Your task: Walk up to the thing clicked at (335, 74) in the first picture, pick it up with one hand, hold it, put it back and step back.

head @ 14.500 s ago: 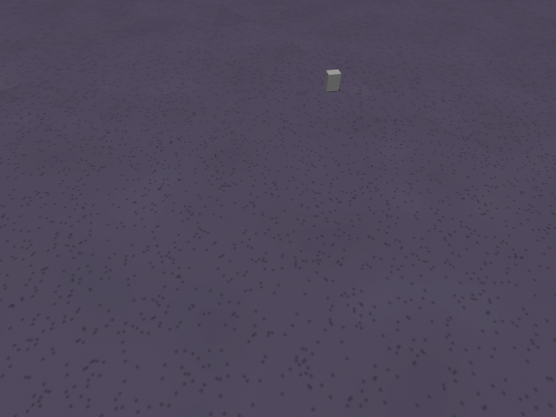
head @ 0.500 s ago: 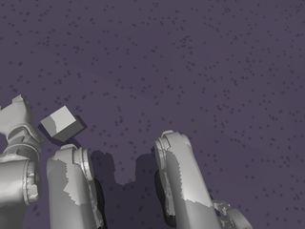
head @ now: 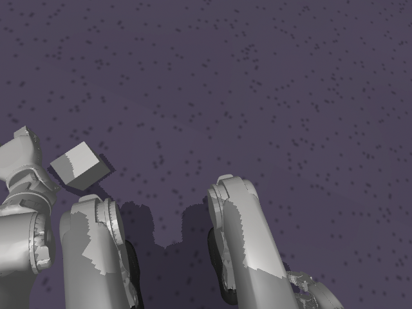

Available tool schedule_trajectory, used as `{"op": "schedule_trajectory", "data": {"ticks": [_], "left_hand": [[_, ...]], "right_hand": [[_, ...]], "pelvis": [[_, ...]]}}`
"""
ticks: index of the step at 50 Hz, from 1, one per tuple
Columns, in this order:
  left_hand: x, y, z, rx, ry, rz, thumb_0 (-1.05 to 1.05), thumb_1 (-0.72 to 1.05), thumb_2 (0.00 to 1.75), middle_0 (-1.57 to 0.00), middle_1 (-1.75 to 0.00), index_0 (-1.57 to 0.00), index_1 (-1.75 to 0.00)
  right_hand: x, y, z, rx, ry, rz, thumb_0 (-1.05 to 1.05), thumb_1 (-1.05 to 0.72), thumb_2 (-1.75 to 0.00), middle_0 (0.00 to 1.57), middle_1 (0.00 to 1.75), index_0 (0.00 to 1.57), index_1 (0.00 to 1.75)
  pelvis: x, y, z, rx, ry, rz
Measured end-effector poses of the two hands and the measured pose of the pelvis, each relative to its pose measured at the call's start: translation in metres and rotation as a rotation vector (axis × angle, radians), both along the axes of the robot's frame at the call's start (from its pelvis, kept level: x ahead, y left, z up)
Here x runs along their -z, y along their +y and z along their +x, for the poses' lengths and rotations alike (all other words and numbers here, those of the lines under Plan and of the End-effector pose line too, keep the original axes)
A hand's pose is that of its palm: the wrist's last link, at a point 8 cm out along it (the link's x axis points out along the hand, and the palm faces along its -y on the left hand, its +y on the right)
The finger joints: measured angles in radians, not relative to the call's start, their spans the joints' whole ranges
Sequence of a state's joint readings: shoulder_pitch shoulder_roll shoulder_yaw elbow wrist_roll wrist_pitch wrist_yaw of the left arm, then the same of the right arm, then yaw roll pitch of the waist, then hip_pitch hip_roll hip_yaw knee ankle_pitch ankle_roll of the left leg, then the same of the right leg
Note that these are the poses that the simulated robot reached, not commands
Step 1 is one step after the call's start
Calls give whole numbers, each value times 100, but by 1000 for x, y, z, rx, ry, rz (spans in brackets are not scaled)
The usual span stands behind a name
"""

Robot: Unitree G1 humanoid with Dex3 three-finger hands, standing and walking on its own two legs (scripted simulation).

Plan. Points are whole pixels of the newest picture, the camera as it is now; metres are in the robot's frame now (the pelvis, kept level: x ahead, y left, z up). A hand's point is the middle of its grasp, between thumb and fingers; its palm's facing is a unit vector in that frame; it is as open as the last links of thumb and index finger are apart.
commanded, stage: rise first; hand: left
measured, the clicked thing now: (83, 167) +0.43 +0.24 -0.29
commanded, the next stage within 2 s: none
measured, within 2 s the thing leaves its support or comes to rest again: neither
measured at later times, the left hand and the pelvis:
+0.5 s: hand (37, 171) +0.40 +0.29 -0.16, palm faces -0.33 -0.24 -0.91, open 13.0 cm; pelvis +0.00 +0.00 +0.00, yaw +0 degrees
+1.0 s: hand (39, 172) +0.40 +0.29 -0.17, palm faces -0.34 -0.24 -0.91, open 13.4 cm; pelvis +0.00 +0.00 -0.01, yaw +0 degrees
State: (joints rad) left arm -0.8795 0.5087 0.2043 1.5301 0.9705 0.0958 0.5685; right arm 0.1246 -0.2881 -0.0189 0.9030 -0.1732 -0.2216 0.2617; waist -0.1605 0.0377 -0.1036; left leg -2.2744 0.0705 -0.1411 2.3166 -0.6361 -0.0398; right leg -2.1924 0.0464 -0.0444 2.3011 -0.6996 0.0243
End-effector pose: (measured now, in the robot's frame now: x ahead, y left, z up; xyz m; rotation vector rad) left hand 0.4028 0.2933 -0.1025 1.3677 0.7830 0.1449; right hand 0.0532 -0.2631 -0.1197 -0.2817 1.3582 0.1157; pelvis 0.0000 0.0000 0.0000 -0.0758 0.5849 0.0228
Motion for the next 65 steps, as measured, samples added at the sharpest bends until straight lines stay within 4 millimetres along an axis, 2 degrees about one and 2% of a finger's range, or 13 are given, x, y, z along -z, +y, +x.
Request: {"op": "schedule_trajectory", "data": {"ticks": [23,45,65], "left_hand": [[4,0,-1,14,-14,-4,0,-38,83,-28,-92,-29,-91],[4,-1,-4,21,-4,-3,0,-43,87,-23,-96,-24,-96],[2,1,-3,9,-20,-5,0,-47,90,-19,-99,-21,-99]], "right_hand": [[-2,2,3,-12,-12,-4,1,-91,-90,20,30,20,30],[1,1,-5,-12,0,7,1,-91,-90,20,30,20,30],[0,1,2,-16,-8,12,1,-91,-90,20,30,20,30]], "pelvis": [[2,3,0,1,-7,-10],[5,2,-2,1,-11,-7],[3,2,0,2,-7,-8]]}}
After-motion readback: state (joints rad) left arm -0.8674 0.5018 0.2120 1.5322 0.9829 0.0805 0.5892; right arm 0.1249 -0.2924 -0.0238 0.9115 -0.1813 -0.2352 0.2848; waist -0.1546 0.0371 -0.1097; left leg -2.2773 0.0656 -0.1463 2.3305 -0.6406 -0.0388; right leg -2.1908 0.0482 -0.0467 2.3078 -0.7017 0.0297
